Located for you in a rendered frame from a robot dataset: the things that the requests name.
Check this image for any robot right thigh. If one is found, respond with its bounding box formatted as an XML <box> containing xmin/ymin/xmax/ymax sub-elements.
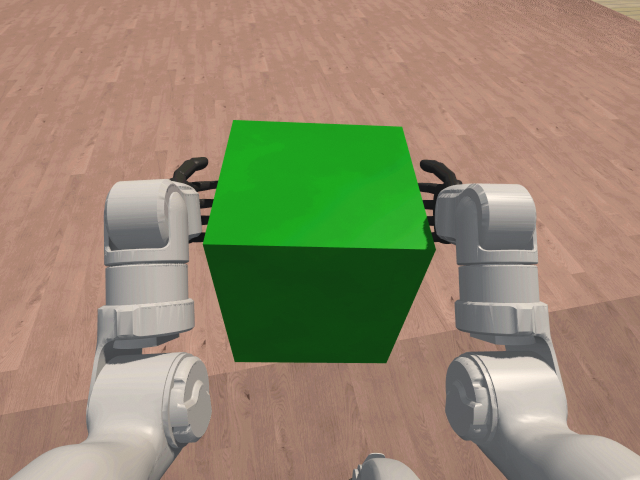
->
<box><xmin>352</xmin><ymin>458</ymin><xmax>420</xmax><ymax>480</ymax></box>

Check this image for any robot left hand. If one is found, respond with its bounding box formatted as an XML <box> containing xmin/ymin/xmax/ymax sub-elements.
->
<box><xmin>169</xmin><ymin>157</ymin><xmax>218</xmax><ymax>243</ymax></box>

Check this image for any robot right forearm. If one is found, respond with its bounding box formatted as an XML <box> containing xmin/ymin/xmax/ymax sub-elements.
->
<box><xmin>435</xmin><ymin>183</ymin><xmax>568</xmax><ymax>416</ymax></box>

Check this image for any robot right upper arm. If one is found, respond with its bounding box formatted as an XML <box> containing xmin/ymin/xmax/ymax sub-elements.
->
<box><xmin>445</xmin><ymin>351</ymin><xmax>640</xmax><ymax>480</ymax></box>

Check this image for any carton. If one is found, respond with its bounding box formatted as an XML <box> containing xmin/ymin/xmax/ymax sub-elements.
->
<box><xmin>203</xmin><ymin>120</ymin><xmax>436</xmax><ymax>363</ymax></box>

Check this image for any robot right shin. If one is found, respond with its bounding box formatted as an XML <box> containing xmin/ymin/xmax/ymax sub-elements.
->
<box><xmin>363</xmin><ymin>453</ymin><xmax>385</xmax><ymax>463</ymax></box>

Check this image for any robot left forearm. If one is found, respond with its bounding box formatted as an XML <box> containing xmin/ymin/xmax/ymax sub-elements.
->
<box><xmin>86</xmin><ymin>179</ymin><xmax>202</xmax><ymax>432</ymax></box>

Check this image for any robot right hand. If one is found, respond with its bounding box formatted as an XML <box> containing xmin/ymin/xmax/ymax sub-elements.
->
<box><xmin>418</xmin><ymin>160</ymin><xmax>462</xmax><ymax>244</ymax></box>

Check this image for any robot left upper arm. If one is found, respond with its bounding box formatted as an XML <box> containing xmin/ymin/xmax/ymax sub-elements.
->
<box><xmin>9</xmin><ymin>352</ymin><xmax>212</xmax><ymax>480</ymax></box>

